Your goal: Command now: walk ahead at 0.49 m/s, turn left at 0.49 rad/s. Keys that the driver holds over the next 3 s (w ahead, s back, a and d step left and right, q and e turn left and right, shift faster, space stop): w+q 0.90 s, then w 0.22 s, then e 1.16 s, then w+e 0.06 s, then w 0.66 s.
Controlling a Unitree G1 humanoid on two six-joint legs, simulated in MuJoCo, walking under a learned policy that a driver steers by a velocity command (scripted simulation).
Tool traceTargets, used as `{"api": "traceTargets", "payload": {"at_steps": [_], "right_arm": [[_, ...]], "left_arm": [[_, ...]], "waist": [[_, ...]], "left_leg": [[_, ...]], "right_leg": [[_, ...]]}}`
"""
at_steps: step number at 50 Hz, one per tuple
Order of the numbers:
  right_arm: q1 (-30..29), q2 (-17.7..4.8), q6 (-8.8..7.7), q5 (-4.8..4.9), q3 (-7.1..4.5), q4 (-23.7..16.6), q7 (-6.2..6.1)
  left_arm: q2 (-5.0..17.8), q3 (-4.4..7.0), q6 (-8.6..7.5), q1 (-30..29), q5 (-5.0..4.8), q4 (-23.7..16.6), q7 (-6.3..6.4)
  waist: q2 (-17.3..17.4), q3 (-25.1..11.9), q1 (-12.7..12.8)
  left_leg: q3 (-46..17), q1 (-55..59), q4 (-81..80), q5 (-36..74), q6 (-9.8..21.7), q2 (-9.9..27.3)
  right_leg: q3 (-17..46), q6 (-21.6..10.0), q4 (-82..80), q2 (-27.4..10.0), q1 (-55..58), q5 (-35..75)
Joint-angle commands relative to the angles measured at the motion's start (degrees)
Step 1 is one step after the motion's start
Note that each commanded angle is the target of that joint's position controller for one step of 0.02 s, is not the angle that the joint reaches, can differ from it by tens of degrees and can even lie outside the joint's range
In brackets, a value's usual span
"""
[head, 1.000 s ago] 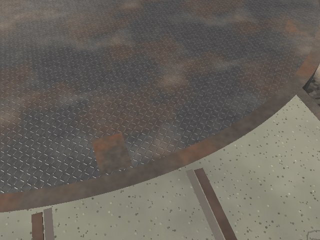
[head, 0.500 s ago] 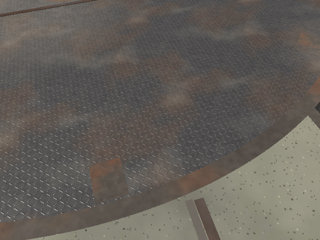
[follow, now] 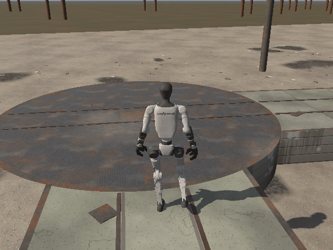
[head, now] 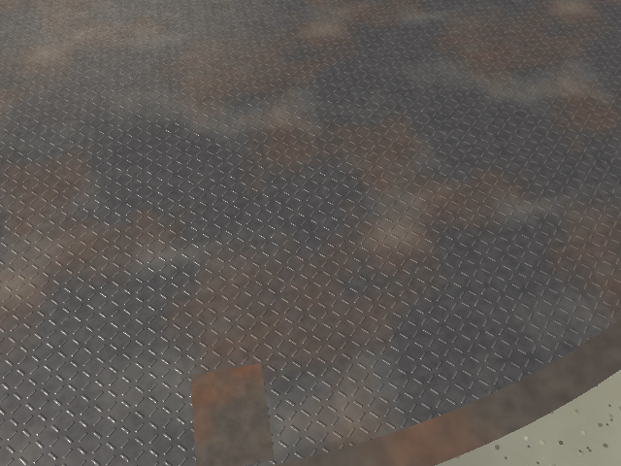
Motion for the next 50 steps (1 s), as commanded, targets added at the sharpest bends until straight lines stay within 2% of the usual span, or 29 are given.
{"api": "traceTargets", "payload": {"at_steps": [1,3,6,10,13,14,15,16,17,18,19,20,21,22,25,28,32,37,39,40,41,42,43,44,45,46,47,48,50], "right_arm": [[-2.0,-8.35,-1.23,0.27,-1.45,-4.81,-1.34],[0.97,-9.6,-1.07,0.36,-1.78,-4.69,-2.29],[3.84,-9.63,-0.44,0.76,-1.85,-4.72,-2.95],[7.5,-9.31,0.32,1.28,-1.89,-4.1,-3.23],[7.33,-9.88,0.97,1.05,-2.23,-4.9,-3.71],[6.61,-9.7,1.16,0.92,-2.22,-5.48,-3.78],[5.88,-8.18,1.11,0.67,-1.69,-6.37,-3.63],[5.39,-5.11,0.86,-0.1,-0.54,-7.81,-3.24],[13.66,-1.18,0.13,1.52,0.58,-9.33,-3.0],[13.91,-6.98,0.08,2.4,-0.17,-8.49,-3.14],[8.34,-10.84,0.39,2.19,-1.21,-9.17,-3.2],[5.12,-10.4,0.73,1.62,-1.35,-9.88,-3.37],[3.19,-9.58,0.83,0.92,-1.53,-10.62,-3.3],[3.46,-8.46,1.16,1.06,-1.72,-11.06,-2.95],[2.69,-5.36,2.28,1.51,-1.29,-12.73,-2.37],[-0.52,-4.84,2.55,1.08,-1.02,-14.89,-2.03],[-6.77,-4.04,1.93,1.06,-0.36,-17.1,-0.59],[-14.26,-4.33,1.98,1.15,-0.12,-21.08,0.98],[-13.15,-5.91,2.21,1.01,-0.88,-21.84,1.33],[-10.12,-7.35,2.41,0.94,-1.66,-21.5,1.28],[-2.87,-9.56,2.55,1.09,-3.02,-19.78,1.09],[7.25,-13.19,2.89,1.16,-5.03,-16.97,0.19],[11.43,-18.95,3.25,1.37,-6.26,-15.86,-1.09],[10.51,-20.78,2.18,0.89,-5.7,-18.17,-0.65],[10.66,-15.57,1.53,0.5,-4.24,-17.69,-0.25],[8.23,-12.87,1.03,0.61,-3.39,-17.04,-0.25],[3.69,-10.93,0.84,0.7,-2.69,-17.6,-0.35],[0.24,-8.9,0.74,0.29,-1.94,-18.27,-0.46],[-1.5,-8.35,0.34,-0.4,-1.61,-18.44,-0.74]], "left_arm": [[4.75,1.56,0.96,2.37,1.05,-3.63,0.84],[4.67,1.51,1.23,-3.26,1.17,-5.88,1.0],[3.32,0.84,0.73,-10.15,0.73,-8.17,0.28],[4.41,0.63,0.12,-15.13,-0.24,-10.74,-0.97],[6.95,1.22,-0.79,-14.0,-0.47,-11.55,-1.74],[7.67,1.55,-1.11,-10.68,-0.48,-10.9,-1.73],[9.49,2.44,-1.41,-4.23,0.03,-9.46,-1.43],[12.78,3.31,-1.5,5.19,0.92,-8.46,-0.98],[17.17,4.52,-0.5,10.93,1.51,-6.58,-1.04],[11.71,3.3,-0.11,10.1,0.57,-7.33,-1.39],[7.56,2.17,0.2,6.99,0.34,-8.55,-1.31],[6.71,1.7,0.6,3.8,0.73,-9.0,-1.34],[5.63,1.37,0.89,1.75,0.97,-8.69,-1.44],[5.15,1.1,0.9,0.99,1.44,-8.42,-1.42],[5.95,1.64,0.39,1.41,0.81,-7.31,-1.54],[7.87,2.43,0.42,2.25,0.72,-6.44,-1.18],[9.35,2.83,1.19,3.31,0.45,-6.01,-0.72],[11.62,3.48,2.77,7.29,-0.72,-4.63,-0.5],[13.21,3.89,3.55,6.94,-1.13,-4.78,-0.25],[14.17,4.14,3.99,6.79,-1.32,-4.96,-0.03],[14.54,4.16,4.5,6.11,-1.46,-5.21,0.19],[13.38,3.58,4.52,6.07,-1.16,-5.65,0.48],[6.76,1.53,3.85,8.69,1.49,-7.9,0.15],[4.94,0.13,1.41,9.3,0.69,-10.8,-0.6],[9.91,1.33,-0.1,1.82,-1.71,-12.21,-1.34],[9.88,1.13,-0.75,0.71,-2.29,-12.43,-1.62],[9.39,1.1,-0.76,1.42,-1.03,-11.2,-1.14],[10.04,1.58,-0.2,2.25,0.09,-10.54,-0.9],[9.11,1.63,1.35,4.41,0.42,-10.14,-1.15]], "waist": [[3.42,-3.19,2.84],[3.9,-1.6,1.06],[5.35,-0.91,-1.48],[6.02,-1.48,-3.33],[7.39,-2.52,-1.47],[8.27,-3.56,0.52],[7.77,-7.54,3.66],[2.74,-15.92,7.63],[-16.64,-23.67,4.39],[-14.18,-21.61,4.86],[-7.33,-13.74,6.17],[-2.59,-8.96,5.23],[-2.0,-5.33,4.2],[-3.84,-4.23,2.76],[-4.41,-3.07,1.97],[-2.57,-2.59,2.13],[-2.0,-1.19,4.18],[-2.07,1.41,5.92],[-3.64,-0.3,3.91],[-4.75,-2.7,1.77],[-4.45,-6.55,-2.58],[-2.42,-11.58,-7.55],[10.57,-15.9,-5.35],[15.19,-25.5,-2.78],[7.71,-21.11,-6.09],[6.49,-14.01,-4.45],[1.73,-10.18,-1.5],[2.42,-7.73,0.67],[4.06,-7.04,2.82]], "left_leg": [[-16.65,0.28,-13.65,5.01,10.83,14.87],[-15.54,-0.29,-13.97,4.31,9.76,13.7],[-13.32,-1.01,-12.53,2.64,6.95,11.19],[-17.42,4.13,-8.32,0.36,5.95,13.08],[-22.46,9.43,-2.3,2.35,5.0,15.22],[-23.04,9.56,0.32,4.62,4.26,14.69],[-21.66,7.82,6.93,7.97,2.68,11.78],[-16.84,0.9,22.35,2.75,0.68,8.02],[-8.85,-19.94,40.71,-23.09,-3.22,-0.2],[-10.27,-27.79,49.52,-26.31,-3.54,4.67],[-9.9,-29.92,51.81,-21.01,-3.76,6.89],[-7.93,-28.14,51.02,-16.36,-4.29,9.05],[-7.67,-26.9,48.18,-13.43,-4.54,10.52],[-7.53,-24.4,46.38,-11.64,-4.52,12.15],[-5.66,-23.84,42.67,-8.95,-5.06,13.73],[-5.45,-26.51,35.81,-2.89,-5.89,14.2],[-2.12,-23.81,22.97,8.05,-5.34,13.26],[2.01,-23.33,14.77,4.78,-3.14,11.33],[4.81,-18.48,13.44,-0.95,-0.99,8.41],[6.44,-13.39,13.36,-3.9,0.31,6.16],[7.6,-3.73,10.74,-3.09,2.11,3.6],[5.22,12.66,8.0,0.15,4.48,2.87],[-17.29,31.38,7.87,0.39,10.11,16.62],[-48.23,41.11,-2.38,-10.09,19.97,26.59],[-42.7,39.05,-5.62,-10.27,16.22,24.98],[-33.43,31.24,-5.75,-6.5,13.93,23.2],[-26.96,21.94,-5.9,-1.7,11.73,20.75],[-22.28,14.59,-6.86,4.85,10.66,18.92],[-18.63,7.55,-9.48,11.18,10.67,17.43]], "right_leg": [[0.29,2.08,-7.79,-2.07,-3.35,4.82],[-0.21,3.41,-17.02,-0.85,-5.2,12.46],[-0.9,3.55,-31.01,2.42,-1.54,22.86],[0.11,3.41,-38.07,4.45,0.77,23.95],[1.1,2.01,-41.12,4.91,3.64,16.77],[0.35,0.94,-42.59,5.15,7.96,15.3],[0.47,-1.03,-43.42,4.13,17.66,15.01],[8.21,-4.69,-41.39,-4.8,32.84,12.71],[33.84,-13.95,-45.68,-18.19,52.75,2.54],[40.84,-13.61,-48.55,-19.59,51.89,-7.73],[31.44,-10.77,-49.28,-16.82,44.78,-6.7],[23.27,-9.05,-50.29,-14.15,36.97,0.52],[17.89,-8.55,-51.83,-11.81,31.02,6.61],[13.59,-7.97,-53.28,-10.28,27.3,9.79],[6.14,-9.12,-57.0,-9.26,24.08,15.13],[0.71,-9.91,-58.35,-9.8,25.35,21.26],[-7.46,-8.12,-58.65,-8.1,26.31,23.4],[-11.6,-6.61,-55.86,-10.61,33.05,27.73],[-13.69,-5.49,-50.12,-11.01,35.14,43.34],[-14.66,-4.94,-44.5,-10.86,35.45,53.05],[-16.1,-3.9,-34.73,-9.69,33.6,58.1],[-17.18,-1.66,-20.83,-7.53,24.55,51.83],[-16.77,1.27,-0.7,-1.84,2.7,8.82],[-3.37,2.46,12.92,7.51,-12.3,-18.32],[1.93,1.53,14.54,4.39,-18.88,-13.5],[0.76,0.41,10.52,1.91,-19.53,-8.09],[0.51,0.55,5.61,-0.77,-15.41,-3.73],[0.45,1.05,1.52,-2.42,-10.93,-1.32],[-0.04,2.05,-1.38,-3.26,-5.67,1.27]]}}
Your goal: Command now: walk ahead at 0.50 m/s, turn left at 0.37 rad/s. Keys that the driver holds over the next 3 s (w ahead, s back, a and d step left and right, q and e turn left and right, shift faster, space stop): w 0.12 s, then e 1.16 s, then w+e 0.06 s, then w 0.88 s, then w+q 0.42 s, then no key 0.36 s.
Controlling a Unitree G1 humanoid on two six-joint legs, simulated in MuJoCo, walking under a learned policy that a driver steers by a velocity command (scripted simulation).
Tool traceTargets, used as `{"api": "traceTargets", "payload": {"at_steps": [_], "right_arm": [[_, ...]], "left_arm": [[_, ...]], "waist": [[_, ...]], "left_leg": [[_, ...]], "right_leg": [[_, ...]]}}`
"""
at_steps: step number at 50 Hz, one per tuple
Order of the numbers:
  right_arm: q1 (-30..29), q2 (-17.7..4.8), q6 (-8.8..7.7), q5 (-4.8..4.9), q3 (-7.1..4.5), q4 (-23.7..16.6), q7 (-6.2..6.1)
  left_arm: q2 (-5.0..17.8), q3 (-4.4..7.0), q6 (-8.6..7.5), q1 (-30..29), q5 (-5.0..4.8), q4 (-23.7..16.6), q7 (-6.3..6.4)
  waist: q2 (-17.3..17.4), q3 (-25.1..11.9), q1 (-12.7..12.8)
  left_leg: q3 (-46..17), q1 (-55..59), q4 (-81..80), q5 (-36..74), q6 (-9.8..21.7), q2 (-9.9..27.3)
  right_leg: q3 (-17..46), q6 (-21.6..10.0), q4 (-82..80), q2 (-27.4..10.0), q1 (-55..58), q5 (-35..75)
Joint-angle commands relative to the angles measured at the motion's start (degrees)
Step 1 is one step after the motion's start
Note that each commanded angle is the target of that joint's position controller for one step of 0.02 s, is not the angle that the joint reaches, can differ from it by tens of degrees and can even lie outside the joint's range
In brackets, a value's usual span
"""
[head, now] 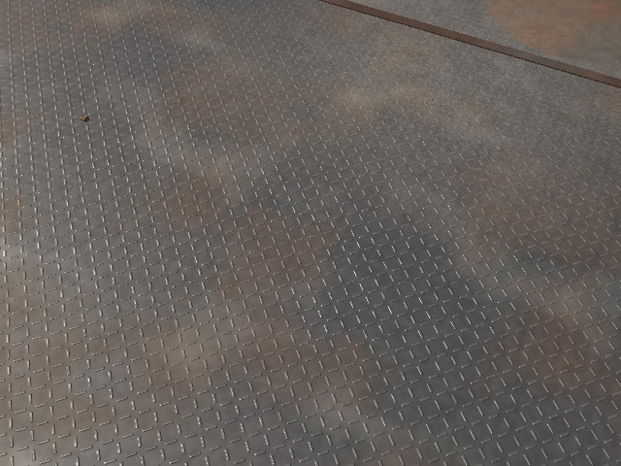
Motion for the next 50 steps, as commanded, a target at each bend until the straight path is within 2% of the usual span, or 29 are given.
{"api": "traceTargets", "payload": {"at_steps": [1,5,8,11,14,16,17,18,19,20,21,22,23,24,26,28,30,32,35,37,38,39,40,41,42,43,44,46,50], "right_arm": [[-0.86,-6.52,-1.81,-0.37,-1.5,-3.64,-0.61],[2.44,-7.62,-2.11,-0.13,-1.57,-1.2,-1.82],[3.6,-7.69,-1.84,-0.25,-1.24,0.15,-2.26],[6.14,-7.59,-1.49,-0.65,-0.91,2.22,-2.52],[5.12,-8.2,-0.95,-0.82,-1.07,3.04,-2.7],[2.27,-9.08,-0.18,-0.33,-1.38,2.38,-3.43],[2.83,-8.66,0.0,-0.84,-1.15,1.48,-3.86],[8.33,-5.75,-0.44,-2.46,-0.13,-0.1,-3.94],[13.73,-3.32,-0.95,-2.2,1.16,0.13,-3.1],[9.82,-8.48,-0.65,-0.55,0.16,0.28,-2.51],[3.53,-8.91,0.23,0.29,-0.04,-1.34,-2.63],[1.39,-8.23,1.2,-0.12,0.02,-1.81,-2.99],[0.58,-8.44,2.12,-0.85,-0.25,-2.17,-3.55],[1.47,-7.51,2.69,-0.88,-0.22,-2.29,-3.76],[3.0,-5.05,2.58,-1.2,0.39,-1.76,-4.23],[2.91,-4.88,2.31,-1.4,0.54,-1.37,-4.44],[1.46,-5.15,2.43,-1.1,0.49,-1.58,-4.4],[-0.59,-5.29,2.38,-0.87,0.35,-2.23,-4.23],[-1.63,-5.57,1.4,-0.46,-0.02,-2.8,-3.64],[0.8,-5.73,0.63,-0.23,-0.54,-2.04,-3.21],[2.35,-8.46,0.47,-0.8,-1.42,-1.99,-3.36],[1.39,-13.69,1.0,-2.46,-2.61,-2.66,-3.75],[0.58,-13.44,1.19,-4.12,-2.78,-2.76,-3.57],[-2.33,-10.14,1.0,-3.63,-1.83,-4.37,-3.87],[-4.85,-7.87,1.01,-2.61,-1.29,-4.84,-4.12],[-6.27,-6.98,1.15,-1.71,-1.03,-5.24,-4.3],[-6.28,-6.62,1.3,-1.2,-0.8,-5.25,-4.43],[-4.81,-6.93,1.96,-1.43,-0.91,-4.82,-4.73],[-2.41,-9.45,3.07,-1.43,-2.08,-4.03,-4.99]], "left_arm": [[5.8,1.64,0.52,3.48,0.81,-2.81,0.08],[3.6,0.79,1.06,-3.16,1.09,-5.02,0.14],[2.2,0.14,0.47,-7.54,0.71,-5.73,-0.71],[2.22,0.02,-0.02,-9.8,0.31,-6.43,-1.94],[3.7,0.55,-0.04,-8.24,0.4,-6.88,-3.08],[6.77,2.01,-0.07,-0.65,0.96,-5.43,-3.3],[10.08,3.1,-0.13,3.75,1.28,-5.0,-2.97],[14.57,3.75,0.18,6.54,2.0,-6.0,-2.6],[12.84,2.88,0.85,6.69,1.7,-6.68,-2.35],[10.23,2.81,1.96,6.21,0.85,-7.49,-2.11],[8.31,2.23,2.9,2.86,0.57,-8.4,-1.65],[7.25,1.69,3.68,0.39,0.37,-8.8,-1.27],[6.97,1.54,4.19,-1.23,0.43,-9.4,-0.88],[7.39,1.72,4.76,-2.91,0.86,-9.91,-0.73],[8.45,2.36,5.35,-3.61,1.4,-10.63,-0.33],[9.3,2.95,5.8,-2.75,1.0,-10.9,0.36],[9.74,3.31,6.5,-2.96,0.38,-11.47,0.9],[9.68,3.4,7.21,-2.91,0.21,-11.84,1.16],[9.46,3.49,8.11,-2.21,0.17,-12.21,1.29],[8.82,3.34,8.71,-2.63,-0.32,-12.5,1.46],[7.11,2.86,8.76,-1.24,-0.43,-12.51,1.49],[4.24,2.18,8.51,-0.58,-0.25,-13.59,1.29],[6.81,2.97,7.56,-1.1,0.01,-14.85,1.0],[10.03,4.09,7.35,0.69,0.2,-13.4,0.77],[10.33,4.52,7.82,2.39,-0.24,-11.6,0.8],[9.13,4.4,8.55,3.52,-0.21,-10.46,1.2],[7.75,4.0,9.11,3.48,-0.24,-10.43,1.2],[5.61,3.2,9.47,0.97,-0.75,-11.82,0.9],[3.6,2.09,9.33,-3.77,-0.73,-14.65,0.01]], "waist": [[3.84,-6.79,1.51],[4.02,-3.76,-0.65],[4.79,-2.05,-2.67],[5.22,-2.18,-4.21],[6.26,-3.69,-2.79],[6.15,-7.29,1.78],[2.59,-11.38,3.43],[-8.43,-19.15,1.18],[-14.84,-27.77,-0.12],[-7.32,-28.05,2.95],[-3.34,-20.32,3.29],[0.24,-13.57,1.87],[0.37,-10.2,0.51],[-1.41,-8.13,-1.4],[-4.82,-8.38,-2.09],[-4.87,-11.55,-1.52],[-5.26,-12.8,-0.85],[-6.16,-11.79,-0.06],[-7.8,-10.57,0.52],[-7.9,-9.95,-1.31],[-4.93,-10.35,-1.36],[8.59,-8.67,0.44],[18.75,-7.88,0.49],[13.49,-7.82,1.04],[9.74,-7.13,1.9],[8.12,-6.89,2.13],[8.32,-6.15,1.42],[9.33,-5.55,0.13],[12.12,-7.52,-2.69]], "left_leg": [[-17.11,8.65,-14.94,16.67,11.85,15.83],[-10.78,8.03,-16.76,18.84,9.77,13.39],[-6.18,8.22,-15.84,21.2,6.91,11.77],[-4.79,11.72,-13.07,25.13,5.47,13.32],[-5.08,17.63,-7.16,31.5,4.11,15.9],[-3.27,19.31,3.81,41.31,1.78,14.18],[-0.69,15.72,15.31,35.59,-0.96,10.57],[1.31,-0.23,36.19,6.13,-4.98,4.32],[-3.42,-14.59,50.9,-30.45,-8.07,-2.05],[-8.48,-17.5,54.43,-26.26,-7.54,1.33],[-7.42,-19.69,53.28,-22.17,-7.24,3.45],[-6.65,-19.75,49.48,-19.52,-7.3,5.24],[-6.65,-17.08,44.51,-17.53,-7.29,6.58],[-5.87,-13.18,38.89,-16.48,-7.3,6.64],[-3.7,-9.07,30.42,-15.05,-8.22,5.06],[-4.44,-7.05,25.7,-11.81,-9.04,4.65],[-5.13,-6.02,21.7,-8.2,-9.35,4.31],[-5.53,-5.47,18.07,-7.34,-9.23,3.88],[-5.51,-3.5,10.45,-7.51,-8.16,3.14],[-4.39,3.08,-1.0,-2.26,-6.5,3.27],[-8.5,8.81,-5.37,-1.35,-4.22,9.29],[-21.42,12.32,-9.3,1.14,2.14,21.59],[-31.13,8.44,-11.83,9.04,9.38,28.97],[-27.74,8.02,-10.52,11.78,9.86,27.99],[-21.08,7.95,-8.92,12.94,7.07,24.09],[-16.67,9.26,-7.72,13.31,4.97,21.15],[-14.05,9.64,-7.3,16.76,5.04,20.54],[-9.11,10.63,-7.65,18.99,5.34,18.72],[-6.29,14.69,-7.09,19.04,6.61,20.76]], "right_leg": [[1.19,1.19,-3.94,-3.05,-6.96,4.87],[0.36,2.62,-17.15,-2.26,-9.8,18.01],[-1.53,1.74,-29.42,0.21,-6.35,28.23],[-2.37,-0.06,-34.53,2.36,-3.82,32.21],[-1.96,-2.87,-36.67,4.12,-3.06,24.03],[-3.92,-4.89,-40.11,7.33,4.88,22.43],[-0.47,-6.85,-40.54,4.65,14.05,38.67],[15.2,-14.55,-35.83,-7.94,32.4,61.52],[34.59,-25.42,-39.15,-18.24,45.06,65.03],[34.62,-23.33,-43.32,-15.15,41.33,43.65],[28.8,-19.97,-45.08,-11.77,33.43,31.44],[24.77,-17.95,-47.28,-9.87,23.88,25.75],[22.64,-16.63,-49.18,-7.8,16.21,21.24],[20.3,-15.2,-50.69,-4.99,10.16,17.81],[17.15,-14.78,-50.84,-2.32,6.41,22.18],[17.25,-14.77,-49.68,-2.13,7.71,23.1],[18.96,-13.81,-49.73,-1.92,8.01,15.67],[21.03,-12.81,-50.0,-1.35,7.7,8.02],[24.52,-11.59,-48.69,-1.02,9.4,4.99],[24.72,-9.44,-45.87,0.97,8.27,4.99],[22.45,-6.84,-41.65,3.54,4.48,0.49],[12.45,-3.2,-29.51,10.58,-5.44,-8.76],[5.22,-0.6,-14.79,13.08,-9.47,-14.88],[6.63,0.95,-5.95,10.3,-9.2,-12.0],[5.85,1.99,-2.36,9.82,-9.16,-8.72],[4.91,3.07,0.81,9.3,-10.01,-5.95],[4.37,4.06,3.46,8.93,-11.13,-4.27],[1.41,5.2,0.61,7.92,-10.95,-1.69],[-1.19,5.6,-12.33,5.22,-6.42,-2.3]]}}
Over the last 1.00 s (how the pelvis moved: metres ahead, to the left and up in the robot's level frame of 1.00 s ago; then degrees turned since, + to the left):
0.52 0.11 0.00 35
